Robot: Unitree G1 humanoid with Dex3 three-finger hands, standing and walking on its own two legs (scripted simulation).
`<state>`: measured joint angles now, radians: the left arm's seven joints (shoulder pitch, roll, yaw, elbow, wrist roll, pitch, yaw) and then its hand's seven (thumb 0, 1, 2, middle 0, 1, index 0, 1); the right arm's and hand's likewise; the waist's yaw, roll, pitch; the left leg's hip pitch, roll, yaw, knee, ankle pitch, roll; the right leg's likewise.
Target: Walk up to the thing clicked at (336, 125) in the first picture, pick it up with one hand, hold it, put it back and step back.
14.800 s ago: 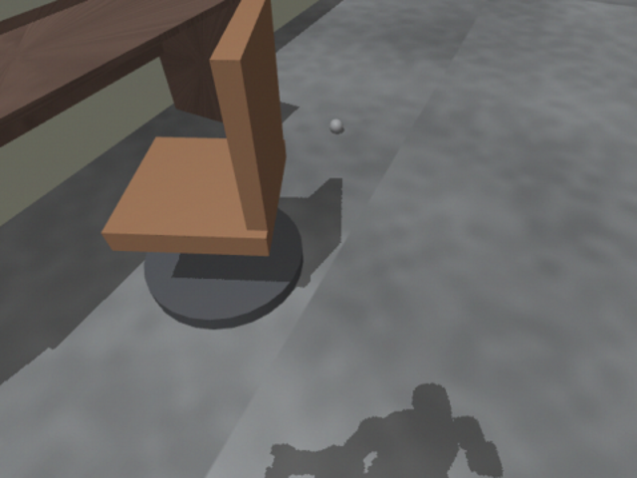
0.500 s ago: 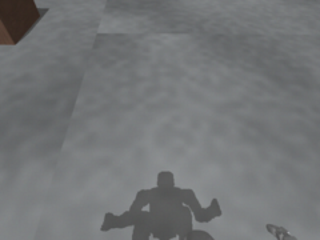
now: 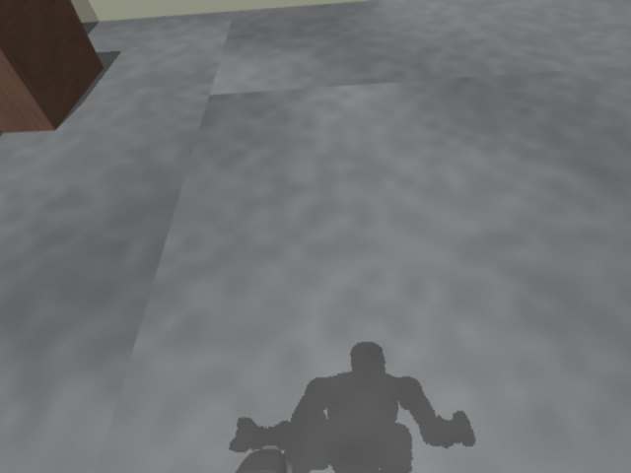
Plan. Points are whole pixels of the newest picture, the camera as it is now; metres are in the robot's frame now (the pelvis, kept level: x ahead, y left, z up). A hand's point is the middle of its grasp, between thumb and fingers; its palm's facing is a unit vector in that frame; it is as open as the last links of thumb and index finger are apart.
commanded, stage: walk up
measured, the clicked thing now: out of the picture -0.62 +1.06 -0.73
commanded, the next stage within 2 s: none
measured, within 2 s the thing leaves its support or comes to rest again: neither
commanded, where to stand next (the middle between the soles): +0.43 +0.05 m, yaw -2 degrees
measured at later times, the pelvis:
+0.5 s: pelvis +0.19 +0.01 +0.00, yaw +13 degrees
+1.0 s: pelvis +0.38 +0.00 -0.03, yaw +36 degrees
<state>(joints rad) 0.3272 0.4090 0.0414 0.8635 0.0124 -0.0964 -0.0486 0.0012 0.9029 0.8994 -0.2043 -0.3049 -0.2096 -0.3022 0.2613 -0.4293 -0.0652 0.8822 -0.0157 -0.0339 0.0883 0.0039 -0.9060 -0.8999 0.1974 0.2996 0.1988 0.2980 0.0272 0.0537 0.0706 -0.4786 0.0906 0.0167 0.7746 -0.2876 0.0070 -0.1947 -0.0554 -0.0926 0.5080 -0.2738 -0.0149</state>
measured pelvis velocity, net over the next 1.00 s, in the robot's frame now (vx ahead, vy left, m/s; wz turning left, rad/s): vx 0.38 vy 0.00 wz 0.62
